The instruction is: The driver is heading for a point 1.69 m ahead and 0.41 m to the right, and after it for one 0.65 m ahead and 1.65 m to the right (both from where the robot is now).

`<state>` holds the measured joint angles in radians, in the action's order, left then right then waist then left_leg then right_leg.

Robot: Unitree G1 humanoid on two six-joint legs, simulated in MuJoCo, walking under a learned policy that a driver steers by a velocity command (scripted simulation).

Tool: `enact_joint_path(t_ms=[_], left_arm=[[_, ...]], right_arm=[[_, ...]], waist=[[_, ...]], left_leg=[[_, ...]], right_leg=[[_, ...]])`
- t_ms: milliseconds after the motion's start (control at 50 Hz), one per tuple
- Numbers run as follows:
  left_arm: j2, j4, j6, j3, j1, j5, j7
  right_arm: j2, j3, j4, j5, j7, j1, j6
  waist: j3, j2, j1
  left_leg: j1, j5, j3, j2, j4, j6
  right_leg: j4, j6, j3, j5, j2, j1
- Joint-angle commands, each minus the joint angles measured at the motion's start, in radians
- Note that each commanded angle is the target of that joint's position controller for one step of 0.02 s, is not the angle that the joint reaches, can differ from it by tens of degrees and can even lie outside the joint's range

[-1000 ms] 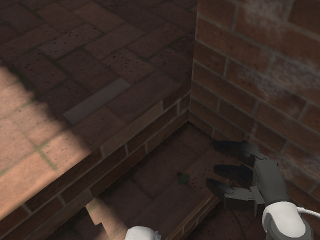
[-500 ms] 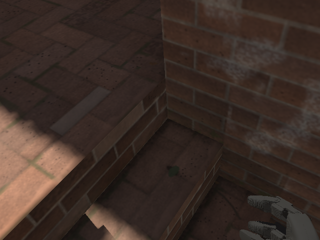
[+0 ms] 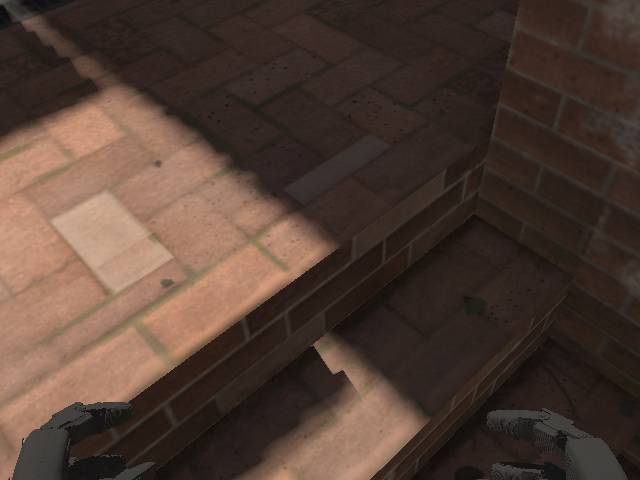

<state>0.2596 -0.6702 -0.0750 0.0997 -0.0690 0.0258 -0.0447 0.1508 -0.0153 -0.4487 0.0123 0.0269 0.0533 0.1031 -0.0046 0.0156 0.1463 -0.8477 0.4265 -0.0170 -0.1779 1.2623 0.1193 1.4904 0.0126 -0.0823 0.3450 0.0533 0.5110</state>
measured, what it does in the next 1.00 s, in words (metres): walks backwards, turning right: right foot 0.21 m lower, then left foot 0.20 m higher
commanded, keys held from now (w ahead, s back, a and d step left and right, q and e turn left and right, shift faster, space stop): w+e+shift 0.54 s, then w+q+shift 0.46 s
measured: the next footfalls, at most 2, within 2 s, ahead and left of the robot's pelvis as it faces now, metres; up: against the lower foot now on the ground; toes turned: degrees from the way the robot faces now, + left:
right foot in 0.18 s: -0.13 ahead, +0.03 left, -0.21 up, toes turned -31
left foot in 0.36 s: -0.07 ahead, +0.19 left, +0.00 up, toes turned -18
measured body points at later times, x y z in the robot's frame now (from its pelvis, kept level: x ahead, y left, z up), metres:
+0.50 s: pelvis -0.11 +0.04 -0.04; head -0.07 +0.00 +0.40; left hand +0.10 +0.23 -0.15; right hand +0.08 -0.20 -0.09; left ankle -0.11 +0.21 -0.61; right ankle -0.15 +0.02 -0.80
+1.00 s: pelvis -0.11 +0.03 -0.09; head -0.15 -0.02 +0.36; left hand +0.04 +0.25 -0.16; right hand +0.00 -0.22 -0.19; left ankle -0.06 +0.17 -0.39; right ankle -0.17 +0.05 -0.82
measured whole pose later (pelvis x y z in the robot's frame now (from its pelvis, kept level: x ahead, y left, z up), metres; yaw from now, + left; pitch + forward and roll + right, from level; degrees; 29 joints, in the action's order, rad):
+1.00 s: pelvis -0.11 +0.03 -0.09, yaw -17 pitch -1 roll +5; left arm 0.22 -0.60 0.01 -0.03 0.42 0.04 -0.02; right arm 0.14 0.01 -0.56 0.01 -0.05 0.16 0.07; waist 0.04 0.06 0.03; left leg -1.17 0.35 -0.03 -0.13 2.51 0.02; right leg 0.54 -0.12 0.24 0.42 -0.02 0.13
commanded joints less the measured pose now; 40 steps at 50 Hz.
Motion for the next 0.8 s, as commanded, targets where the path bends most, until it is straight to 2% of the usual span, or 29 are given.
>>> enact_joint_path(t_ms=[20, 60, 120, 160, 180, 200, 220, 240, 260, 280, 300, 320, 360, 380, 400, 420, 440, 460, 500, 520, 560, 580, 600, 620, 660, 680, 700, 740, 800], left_arm=[[0.130, -0.052, 0.011, 0.028, 0.332, 0.013, 0.003], [0.066, -0.036, 0.038, 0.000, 0.286, -0.042, 0.024], [0.058, -0.160, 0.013, 0.006, 0.400, -0.063, 0.036], [0.012, -0.102, 0.016, -0.022, 0.250, -0.017, 0.063], [0.002, -0.048, 0.037, -0.050, 0.215, 0.011, 0.045], [0.067, -0.012, 0.054, -0.044, 0.279, 0.027, 0.033], [0.135, 0.143, 0.062, -0.037, 0.029, -0.011, 0.079], [0.161, 0.127, 0.054, -0.018, 0.058, -0.037, 0.091], [0.215, 0.111, 0.076, 0.020, 0.199, -0.027, 0.076], [0.178, 0.113, 0.062, 0.015, 0.207, -0.036, 0.052], [0.151, 0.112, 0.080, 0.008, 0.329, -0.008, 0.021], [0.123, 0.077, 0.068, -0.001, 0.403, 0.008, 0.017], [0.106, 0.084, 0.060, -0.012, 0.402, -0.011, 0.013], [0.093, 0.101, 0.031, -0.013, 0.348, -0.051, 0.017], [0.040, 0.124, 0.018, -0.025, 0.231, -0.061, 0.019], [0.078, 0.131, 0.012, -0.011, 0.246, -0.058, 0.037], [0.074, 0.101, 0.016, -0.012, 0.280, -0.083, 0.054], [0.102, 0.098, 0.054, -0.017, 0.293, -0.097, 0.063], [0.084, 0.095, 0.067, -0.022, 0.268, -0.044, 0.086], [0.071, 0.098, 0.023, -0.020, 0.311, -0.086, 0.104], [0.098, 0.092, -0.005, -0.005, 0.478, -0.096, 0.127], [0.114, 0.082, 0.003, -0.013, 0.534, -0.063, 0.128], [0.098, 0.106, 0.015, -0.044, 0.510, -0.032, 0.138], [0.118, 0.168, 0.027, -0.059, 0.474, -0.013, 0.122], [0.194, 0.190, 0.043, -0.042, 0.474, 0.031, 0.086], [0.184, 0.211, 0.039, -0.047, 0.422, 0.021, 0.072], [0.264, 0.233, 0.039, -0.022, 0.335, 0.005, 0.045], [0.165, 0.256, 0.048, -0.065, 0.247, -0.001, 0.046], [0.156, 0.187, 0.070, -0.079, 0.385, -0.008, 0.070]], right_arm=[[-0.014, 0.006, 0.150, -0.002, -0.044, -0.220, -0.048], [0.021, 0.013, 0.046, 0.021, -0.060, 0.017, -0.038], [-0.001, 0.023, 0.039, -0.012, -0.068, 0.081, 0.011], [-0.090, -0.003, 0.082, -0.028, 0.012, 0.038, 0.025], [-0.145, -0.019, 0.133, -0.016, 0.015, -0.074, 0.002], [-0.143, -0.022, 0.126, -0.024, -0.004, -0.060, -0.040], [-0.103, -0.023, 0.170, -0.043, -0.102, -0.105, -0.085], [-0.028, -0.009, 0.203, -0.006, -0.144, -0.141, -0.109], [-0.023, 0.012, 0.210, 0.009, -0.162, -0.152, -0.106], [0.008, 0.015, 0.183, 0.020, -0.149, -0.224, -0.083], [-0.026, 0.007, 0.219, 0.009, -0.133, -0.340, -0.083], [-0.052, -0.010, 0.182, 0.011, -0.123, -0.338, -0.073], [-0.077, -0.024, 0.156, 0.004, -0.097, -0.321, -0.063], [-0.065, -0.033, 0.141, 0.000, -0.071, -0.281, -0.070], [-0.060, -0.031, 0.147, 0.007, -0.061, -0.225, -0.081], [-0.039, -0.020, 0.142, 0.016, -0.063, -0.207, -0.097], [-0.034, -0.007, 0.110, 0.022, -0.072, -0.224, -0.107], [-0.043, -0.011, 0.069, 0.028, -0.096, -0.137, -0.120], [-0.029, 0.004, 0.037, 0.043, -0.117, -0.022, -0.097], [-0.021, 0.002, 0.028, 0.041, -0.105, -0.162, -0.098], [-0.056, 0.002, 0.036, 0.023, -0.083, -0.243, -0.082], [-0.092, -0.005, 0.042, -0.017, -0.062, -0.296, -0.059], [-0.184, -0.029, 0.064, -0.036, -0.044, -0.329, -0.057], [-0.189, -0.044, 0.091, -0.053, -0.037, -0.293, -0.056], [-0.111, -0.040, 0.096, -0.060, -0.047, -0.261, -0.092], [-0.087, -0.036, 0.096, -0.048, -0.048, -0.273, -0.105], [-0.071, -0.034, 0.096, -0.027, -0.051, -0.243, -0.100], [0.001, -0.007, 0.069, -0.038, -0.065, -0.274, -0.077], [-0.025, 0.002, 0.030, -0.035, -0.044, -0.156, -0.040]], waist=[[0.162, 0.055, -0.118], [0.096, 0.016, -0.055], [-0.021, -0.018, -0.021], [-0.023, -0.197, 0.026], [-0.031, -0.156, 0.016], [-0.008, -0.024, 0.021], [-0.001, -0.196, 0.023], [-0.066, -0.190, -0.001], [0.007, -0.286, -0.056], [0.066, -0.127, -0.152], [0.009, -0.154, -0.237], [0.046, -0.055, -0.253], [0.057, -0.022, -0.245], [0.014, 0.001, -0.205], [-0.010, 0.017, -0.122], [0.030, 0.024, -0.126], [0.113, 0.033, -0.146], [0.221, 0.082, -0.144], [0.245, 0.104, -0.103], [0.246, 0.206, -0.199], [0.194, 0.102, -0.300], [0.116, -0.058, -0.348], [0.018, -0.290, -0.296], [0.010, -0.265, -0.214], [0.162, -0.085, -0.179], [0.148, -0.062, -0.162], [0.162, -0.148, -0.127], [0.052, -0.030, -0.146], [-0.011, 0.010, -0.141]], left_leg=[[-0.083, 0.333, -0.351, 0.262, -0.621, 0.156], [0.153, 0.349, -0.261, 0.262, -0.452, 0.091], [0.195, 0.298, -0.026, 0.187, -0.054, 0.011], [-0.093, 0.180, 0.166, 0.030, 0.635, -0.020], [-0.214, 0.152, 0.174, 0.067, 1.000, -0.065], [-0.341, 0.107, 0.148, 0.116, 1.178, -0.109], [-0.143, 0.164, 0.058, 0.091, 1.087, -0.117], [-0.140, 0.175, 0.076, 0.095, 1.030, -0.114], [-0.264, 0.263, -0.091, 0.233, 0.902, -0.100], [-0.365, 0.218, -0.090, 0.232, 0.797, -0.083], [-0.455, 0.265, -0.089, 0.242, 0.763, -0.062], [-0.468, 0.223, -0.034, 0.249, 0.629, -0.056], [-0.249, 0.324, 0.021, 0.219, 0.376, -0.066], [-0.057, 0.415, 0.014, 0.200, 0.203, -0.051], [0.138, 0.272, -0.037, 0.196, 0.015, -0.056], [0.293, 0.304, -0.026, 0.196, -0.140, -0.067], [0.427, 0.214, 0.019, 0.164, -0.132, -0.080], [0.648, -0.060, 0.011, 0.237, -0.036, -0.053], [0.510, 0.007, 0.007, 0.286, -0.095, -0.066], [0.369, -0.015, -0.047, 0.356, -0.113, -0.045], [0.215, 0.134, 0.044, 0.340, 0.112, -0.013], [-0.011, 0.151, 0.157, 0.225, 0.553, -0.053], [-0.298, 0.463, 0.245, 0.095, 0.998, -0.092], [-0.407, 0.447, 0.148, 0.102, 1.148, -0.079], [-0.447, 0.274, -0.005, 0.076, 1.282, -0.092], [-0.494, 0.202, -0.043, 0.057, 1.317, -0.099], [-0.514, 0.110, -0.083, 0.094, 1.359, -0.115], [-0.471, -0.053, -0.082, 0.057, 1.341, -0.156], [-0.457, -0.117, -0.049, 0.029, 1.269, -0.121]], right_leg=[[-0.099, -0.018, 0.107, 0.065, -0.002, -0.310], [-0.788, -0.076, 0.095, 0.051, -0.062, -0.278], [-1.420, -0.138, 0.202, -0.499, -0.128, -0.388], [-1.279, -0.081, 0.018, -0.672, -0.229, -0.467], [-1.129, -0.042, 0.024, -0.819, -0.261, -0.377], [-1.068, 0.024, -0.032, -0.963, -0.295, -0.414], [-1.124, -0.230, -0.016, -0.877, -0.268, -0.158], [-1.222, -0.296, -0.026, -0.957, -0.289, -0.133], [-1.284, -0.360, -0.286, -0.650, -0.430, -0.301], [-1.313, -0.368, -0.330, -0.398, -0.409, -0.513], [-1.319, -0.432, -0.501, -0.451, -0.456, -0.617], [-1.246, -0.384, -0.436, -0.538, -0.392, -0.768], [-1.251, -0.293, -0.338, -0.481, -0.271, -0.648], [-1.293, -0.256, -0.265, -0.470, -0.215, -0.482], [-1.197, -0.207, -0.150, -0.740, -0.130, -0.381], [-1.148, -0.197, -0.068, -0.918, -0.118, -0.336], [-1.121, -0.169, -0.002, -1.022, -0.116, -0.299], [-1.106, -0.123, 0.094, -1.007, -0.122, -0.176], [-1.005, -0.068, 0.185, -0.679, -0.026, -0.252], [-0.960, -0.097, 0.201, -0.383, -0.057, -0.385], [-1.059, -0.149, 0.202, -0.363, -0.104, -0.559], [-1.125, -0.227, 0.100, -0.417, -0.151, -0.642], [-0.984, -0.260, 0.011, -1.018, -0.213, -0.657], [-0.877, -0.244, -0.065, -1.436, -0.268, -0.601], [-0.909, -0.221, -0.107, -1.121, -0.380, -0.630], [-0.945, -0.194, -0.093, -0.954, -0.394, -0.608], [-1.072, -0.221, -0.199, -0.520, -0.471, -0.562], [-1.200, -0.152, -0.136, -0.116, -0.429, -0.371], [-1.136, -0.011, -0.007, -0.186, -0.333, -0.331]])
